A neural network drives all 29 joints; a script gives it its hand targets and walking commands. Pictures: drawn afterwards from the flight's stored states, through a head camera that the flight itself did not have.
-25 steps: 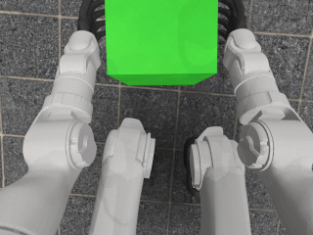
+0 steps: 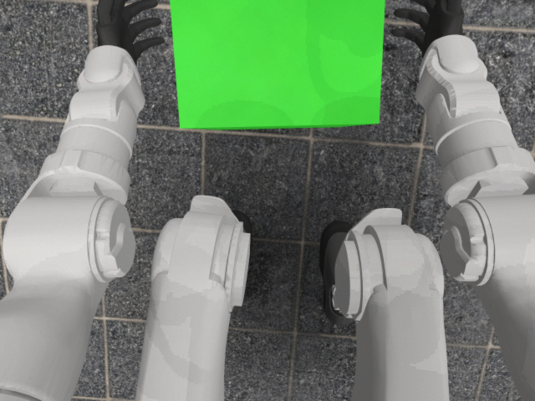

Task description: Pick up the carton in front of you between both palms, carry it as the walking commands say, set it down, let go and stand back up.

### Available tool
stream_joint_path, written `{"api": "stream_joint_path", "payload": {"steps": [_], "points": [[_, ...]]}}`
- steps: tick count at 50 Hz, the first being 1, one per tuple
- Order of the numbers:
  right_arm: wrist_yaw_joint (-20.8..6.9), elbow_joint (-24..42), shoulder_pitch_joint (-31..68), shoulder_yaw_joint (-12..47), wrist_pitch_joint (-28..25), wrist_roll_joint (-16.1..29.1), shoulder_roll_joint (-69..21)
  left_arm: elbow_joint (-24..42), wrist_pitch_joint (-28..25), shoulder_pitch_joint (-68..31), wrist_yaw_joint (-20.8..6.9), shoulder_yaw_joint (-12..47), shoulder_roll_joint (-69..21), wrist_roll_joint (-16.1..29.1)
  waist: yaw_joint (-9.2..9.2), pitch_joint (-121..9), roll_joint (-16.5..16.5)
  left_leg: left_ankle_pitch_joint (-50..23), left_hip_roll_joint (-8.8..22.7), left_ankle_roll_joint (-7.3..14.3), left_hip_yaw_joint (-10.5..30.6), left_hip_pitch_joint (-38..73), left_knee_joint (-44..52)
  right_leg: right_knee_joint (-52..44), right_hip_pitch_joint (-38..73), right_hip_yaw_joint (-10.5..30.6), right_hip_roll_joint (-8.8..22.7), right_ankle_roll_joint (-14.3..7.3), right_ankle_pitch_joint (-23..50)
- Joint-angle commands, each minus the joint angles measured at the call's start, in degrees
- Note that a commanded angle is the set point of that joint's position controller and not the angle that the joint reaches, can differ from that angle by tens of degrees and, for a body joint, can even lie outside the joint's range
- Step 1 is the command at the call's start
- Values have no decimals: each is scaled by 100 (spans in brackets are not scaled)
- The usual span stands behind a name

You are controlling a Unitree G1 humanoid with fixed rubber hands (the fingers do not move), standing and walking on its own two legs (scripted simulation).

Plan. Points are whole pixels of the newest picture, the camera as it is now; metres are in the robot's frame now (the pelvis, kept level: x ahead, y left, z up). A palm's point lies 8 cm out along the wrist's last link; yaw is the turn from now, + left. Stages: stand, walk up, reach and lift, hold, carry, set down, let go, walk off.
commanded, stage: set down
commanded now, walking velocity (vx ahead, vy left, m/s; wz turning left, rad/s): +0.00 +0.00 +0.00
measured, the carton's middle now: (277, 52) +0.51 +0.04 -0.24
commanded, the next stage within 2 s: let go in 1.12 s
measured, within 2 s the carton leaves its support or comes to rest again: neither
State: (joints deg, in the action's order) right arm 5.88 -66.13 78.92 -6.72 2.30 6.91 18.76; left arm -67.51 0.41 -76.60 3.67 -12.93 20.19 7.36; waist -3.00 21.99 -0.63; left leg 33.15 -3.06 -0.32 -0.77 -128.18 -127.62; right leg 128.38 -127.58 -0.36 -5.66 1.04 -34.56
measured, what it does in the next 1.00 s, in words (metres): rises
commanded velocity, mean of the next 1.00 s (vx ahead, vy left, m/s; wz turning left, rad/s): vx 0.00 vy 0.00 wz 0.00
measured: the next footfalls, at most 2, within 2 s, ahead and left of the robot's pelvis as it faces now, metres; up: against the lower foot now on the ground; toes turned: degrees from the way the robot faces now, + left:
none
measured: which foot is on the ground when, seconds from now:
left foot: down 0.00-1.00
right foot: down 0.00-1.00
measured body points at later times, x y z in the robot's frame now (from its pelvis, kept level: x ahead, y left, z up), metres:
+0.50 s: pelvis +0.01 +0.00 +0.08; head +0.33 +0.02 +0.40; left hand +0.52 +0.24 -0.04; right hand +0.55 -0.15 -0.04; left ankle +0.11 +0.11 -0.33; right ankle +0.11 -0.11 -0.33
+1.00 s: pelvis +0.03 +0.00 +0.22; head +0.33 +0.01 +0.55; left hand +0.52 +0.25 +0.11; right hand +0.56 -0.15 +0.11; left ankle +0.11 +0.11 -0.33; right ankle +0.11 -0.11 -0.33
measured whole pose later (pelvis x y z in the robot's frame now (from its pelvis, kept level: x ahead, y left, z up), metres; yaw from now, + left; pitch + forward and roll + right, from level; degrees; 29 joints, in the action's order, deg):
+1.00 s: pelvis +0.03 +0.00 +0.22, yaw +1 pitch +46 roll +0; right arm 3.7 -47.6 60.1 -12.9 8.7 1.5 13.6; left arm -46.9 7.2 -57.2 -0.4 -17.0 15.9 3.8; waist -2.6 -5.2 -1.1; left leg 24.5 -3.1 0.1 1.3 -103.1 -81.6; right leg 82.1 -102.1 1.5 -4.2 0.1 -26.0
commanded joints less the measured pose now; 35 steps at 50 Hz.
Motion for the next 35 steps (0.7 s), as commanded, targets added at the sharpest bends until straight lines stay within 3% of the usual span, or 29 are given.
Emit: {"api": "stream_joint_path", "payload": {"steps": [1,6,12,17,20,26,35], "points": [[4,870,1487,399,-187,457,418,772,-218,-1380,17,398,771,502,-226,-6582,-180,-2304,200,-95,166,2897,873,-816,2683,88,273,65,1946],[104,1465,1125,361,-87,557,708,1311,-113,-985,107,543,954,834,-175,-7976,-154,-2612,178,-78,109,3785,961,-875,3353,-48,253,13,2099],[243,2375,751,94,277,322,648,2380,311,-536,202,288,907,565,-179,-9051,-78,-2391,21,-43,-96,4585,1535,-1444,3800,-222,83,-58,1776],[146,1883,320,-336,470,-45,406,2158,538,-248,124,40,502,183,-55,-7542,2,-1740,-4,-55,-75,3820,2154,-2085,3045,-213,89,-62,1215],[45,1652,201,-469,404,-199,248,2005,490,-169,49,-53,346,27,-51,-7234,55,-1744,15,-71,-35,3686,2430,-2373,2835,-196,95,-63,1217],[-21,1721,195,-532,354,-328,221,2014,447,-61,-9,-209,337,-133,-124,-7658,21,-1821,6,-121,-74,3994,2992,-2948,3206,-194,68,-40,1305],[-25,2539,33,-495,588,-358,243,2740,647,232,-143,-308,480,-148,-163,-8789,-170,-2342,-65,-151,-176,4979,3849,-3848,4546,-214,0,35,1829]]}}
